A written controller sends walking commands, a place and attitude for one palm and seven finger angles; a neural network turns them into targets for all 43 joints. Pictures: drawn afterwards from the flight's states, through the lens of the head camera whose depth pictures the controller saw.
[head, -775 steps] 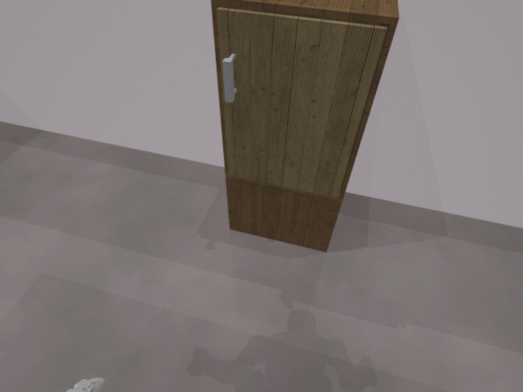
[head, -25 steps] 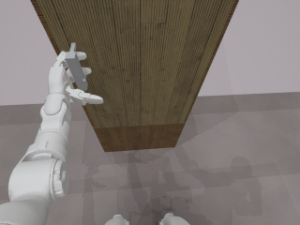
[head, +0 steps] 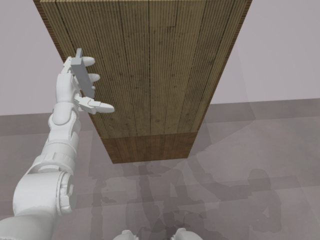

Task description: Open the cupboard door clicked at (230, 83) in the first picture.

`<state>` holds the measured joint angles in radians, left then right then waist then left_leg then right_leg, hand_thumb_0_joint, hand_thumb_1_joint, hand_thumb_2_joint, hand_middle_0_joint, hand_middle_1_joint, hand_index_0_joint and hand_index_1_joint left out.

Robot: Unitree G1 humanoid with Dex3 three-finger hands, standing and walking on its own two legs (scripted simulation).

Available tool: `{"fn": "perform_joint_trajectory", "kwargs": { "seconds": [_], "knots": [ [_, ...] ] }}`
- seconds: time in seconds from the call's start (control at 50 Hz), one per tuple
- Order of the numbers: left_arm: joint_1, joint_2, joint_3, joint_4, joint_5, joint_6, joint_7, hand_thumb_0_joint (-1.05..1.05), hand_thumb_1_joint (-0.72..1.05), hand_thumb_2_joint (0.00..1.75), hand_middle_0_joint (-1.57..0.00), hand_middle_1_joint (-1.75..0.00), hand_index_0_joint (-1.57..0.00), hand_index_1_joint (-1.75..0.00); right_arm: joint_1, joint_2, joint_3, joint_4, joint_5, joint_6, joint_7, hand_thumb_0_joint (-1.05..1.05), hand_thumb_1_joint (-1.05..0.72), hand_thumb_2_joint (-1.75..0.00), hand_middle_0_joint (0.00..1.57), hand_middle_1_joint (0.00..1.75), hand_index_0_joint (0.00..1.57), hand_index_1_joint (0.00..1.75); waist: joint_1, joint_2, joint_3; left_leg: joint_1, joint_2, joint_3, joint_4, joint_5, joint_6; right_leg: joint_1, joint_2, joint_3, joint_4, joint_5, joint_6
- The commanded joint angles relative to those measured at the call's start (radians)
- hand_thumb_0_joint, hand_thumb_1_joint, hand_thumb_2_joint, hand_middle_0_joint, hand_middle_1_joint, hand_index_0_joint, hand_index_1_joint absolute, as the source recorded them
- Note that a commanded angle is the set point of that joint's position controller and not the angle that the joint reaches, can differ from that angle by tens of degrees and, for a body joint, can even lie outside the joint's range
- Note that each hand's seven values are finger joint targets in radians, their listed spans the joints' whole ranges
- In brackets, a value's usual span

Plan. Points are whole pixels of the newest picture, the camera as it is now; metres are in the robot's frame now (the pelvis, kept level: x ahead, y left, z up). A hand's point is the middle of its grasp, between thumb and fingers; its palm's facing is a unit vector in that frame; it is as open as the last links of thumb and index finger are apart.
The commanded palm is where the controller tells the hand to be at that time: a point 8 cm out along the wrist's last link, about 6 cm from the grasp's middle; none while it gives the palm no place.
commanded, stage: close the thumb around the handle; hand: left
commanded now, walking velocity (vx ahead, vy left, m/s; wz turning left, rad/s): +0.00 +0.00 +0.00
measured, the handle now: (84, 74) +0.53 +0.18 +0.09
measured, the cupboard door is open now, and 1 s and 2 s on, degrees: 0 1 40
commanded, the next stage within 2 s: pull the door open along its arc in 0.74 s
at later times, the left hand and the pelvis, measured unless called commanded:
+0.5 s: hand (92, 87) +0.48 +0.15 +0.09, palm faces +0.05 -1.00 -0.01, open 8.4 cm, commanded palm +0.45 +0.20 +0.09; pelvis +0.00 +0.00 +0.00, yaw +0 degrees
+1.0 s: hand (92, 89) +0.47 +0.15 +0.09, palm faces +0.04 -1.00 +0.00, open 5.8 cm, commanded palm +0.42 +0.20 +0.09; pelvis +0.00 +0.00 +0.00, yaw -1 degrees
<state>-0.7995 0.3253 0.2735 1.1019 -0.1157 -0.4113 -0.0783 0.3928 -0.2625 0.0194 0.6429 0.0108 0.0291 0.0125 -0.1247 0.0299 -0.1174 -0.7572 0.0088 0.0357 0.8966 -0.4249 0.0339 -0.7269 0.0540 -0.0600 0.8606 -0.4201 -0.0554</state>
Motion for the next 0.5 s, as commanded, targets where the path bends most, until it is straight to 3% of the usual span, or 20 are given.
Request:
{"fn": "perform_joint_trajectory", "kwargs": {
  "seconds": [0.0, 0.02, 0.04, 0.1, 0.12, 0.18, 0.2, 0.3, 0.32, 0.42, 0.48],
  "knots": [
    [-0.488, 0.168, 0.0, -0.215, -0.001, -0.077, -0.013, 0.0, -0.5, 0.3, -0.3, -1.2, -0.3, -1.2, 0.113, -0.153, -0.059, -0.062, -0.004, -0.022, -0.008, 0.0, -0.9, -0.9, 0.2, 0.3, 0.2, 0.3, -0.027, 0.015, -0.386, 0.284, -0.01, -0.071, -0.07, 0.361, 0.004, 0.143, -0.001, 0.059, -0.097, 0.407, 0.035],
    [-0.47, 0.194, 0.02, -0.216, 0.002, -0.078, -0.013, 0.0, -0.5, 0.3, -0.3, -1.2, -0.3, -1.2, 0.115, -0.156, -0.061, -0.063, -0.003, -0.019, -0.01, 0.0, -0.9, -0.9, 0.2, 0.3, 0.2, 0.3, -0.015, 0.015, -0.396, 0.277, -0.011, -0.069, -0.071, 0.363, 0.003, 0.159, -0.003, 0.063, -0.096, 0.412, 0.035],
    [-0.459, 0.18, 0.011, -0.217, 0.0, -0.076, -0.016, 0.0, -0.44, 0.32, -0.3, -1.21, -0.3, -1.21, 0.109, -0.152, -0.058, -0.071, -0.003, -0.02, -0.009, 0.0, -0.9, -0.9, 0.2, 0.3, 0.2, 0.3, -0.01, 0.03, -0.398, 0.272, -0.014, -0.064, -0.074, 0.353, 0.003, 0.167, -0.004, 0.065, -0.098, 0.41, 0.035],
    [-0.473, 0.206, 0.03, -0.224, -0.003, -0.075, -0.019, 0.0, -0.28, 0.4, -0.32, -1.22, -0.32, -1.22, 0.11, -0.154, -0.057, -0.068, -0.002, -0.019, -0.012, 0.0, -0.9, -0.9, 0.2, 0.3, 0.2, 0.3, -0.013, 0.021, -0.406, 0.265, -0.014, -0.063, -0.073, 0.362, 0.005, 0.181, -0.005, 0.067, -0.096, 0.427, 0.036],
    [-0.44, 0.219, 0.045, -0.207, -0.001, -0.071, -0.021, 0.0, -0.22, 0.42, -0.32, -1.23, -0.32, -1.23, 0.11, -0.154, -0.058, -0.069, -0.001, -0.017, -0.013, 0.0, -0.9, -0.9, 0.2, 0.3, 0.2, 0.3, -0.002, 0.021, -0.401, 0.258, -0.015, -0.06, -0.073, 0.357, 0.004, 0.186, -0.005, 0.068, -0.097, 0.423, 0.034],
    [-0.439, 0.198, 0.028, -0.228, -0.005, -0.073, -0.029, 0.0, -0.05, 0.49, -0.33, -1.25, -0.33, -1.25, 0.107, -0.151, -0.057, -0.08, 0.0, -0.017, -0.012, 0.0, -0.9, -0.9, 0.2, 0.3, 0.2, 0.3, -0.005, 0.025, -0.401, 0.269, -0.016, -0.061, -0.073, 0.374, 0.006, 0.189, -0.003, 0.065, -0.095, 0.438, 0.033],
    [-0.453, 0.196, 0.022, -0.232, -0.004, -0.074, -0.029, 0.0, 0.0, 0.52, -0.34, -1.25, -0.34, -1.25, 0.102, -0.149, -0.056, -0.076, 0.0, -0.017, -0.013, 0.0, -0.9, -0.9, 0.2, 0.3, 0.2, 0.3, -0.005, 0.053, -0.4, 0.275, -0.014, -0.06, -0.072, 0.375, 0.003, 0.177, -0.005, 0.066, -0.095, 0.436, 0.034],
    [-0.466, 0.156, -0.004, -0.211, -0.006, -0.068, -0.022, 0.0, 0.28, 0.64, -0.36, -1.28, -0.36, -1.28, 0.103, -0.149, -0.058, -0.074, 0.0, -0.018, -0.01, 0.0, -0.9, -0.9, 0.2, 0.3, 0.2, 0.3, -0.021, 0.03, -0.366, 0.278, -0.011, -0.067, -0.076, 0.342, 0.002, 0.133, -0.002, 0.057, -0.102, 0.386, 0.034],
    [-0.464, 0.185, 0.016, -0.204, -0.002, -0.067, -0.016, 0.0, 0.34, 0.66, -0.36, -1.29, -0.36, -1.29, 0.107, -0.156, -0.059, -0.07, -0.001, -0.017, -0.013, 0.0, -0.9, -0.9, 0.2, 0.3, 0.2, 0.3, -0.019, 0.007, -0.369, 0.265, -0.009, -0.069, -0.074, 0.338, 0.003, 0.139, -0.003, 0.059, -0.1, 0.384, 0.035],
    [-0.471, 0.157, -0.004, -0.223, 0.002, -0.076, -0.013, 0.0, 0.62, 0.78, -0.38, -1.32, -0.38, -1.32, 0.111, -0.152, -0.06, -0.067, -0.005, -0.021, -0.008, 0.0, -0.9, -0.9, 0.2, 0.3, 0.2, 0.3, -0.015, 0.057, -0.414, 0.316, -0.008, -0.076, -0.068, 0.389, -0.002, 0.124, -0.002, 0.053, -0.087, 0.403, 0.031],
    [-0.456, 0.184, 0.021, -0.231, -0.002, -0.08, -0.012, 0.0, 0.79, 0.85, -0.39, -1.34, -0.39, -1.34, 0.114, -0.157, -0.061, -0.071, -0.007, -0.019, -0.009, 0.0, -0.9, -0.9, 0.2, 0.3, 0.2, 0.3, -0.009, 0.022, -0.42, 0.304, -0.009, -0.076, -0.067, 0.397, 0.0, 0.147, 0.001, 0.052, -0.085, 0.414, 0.031]
  ]
}}
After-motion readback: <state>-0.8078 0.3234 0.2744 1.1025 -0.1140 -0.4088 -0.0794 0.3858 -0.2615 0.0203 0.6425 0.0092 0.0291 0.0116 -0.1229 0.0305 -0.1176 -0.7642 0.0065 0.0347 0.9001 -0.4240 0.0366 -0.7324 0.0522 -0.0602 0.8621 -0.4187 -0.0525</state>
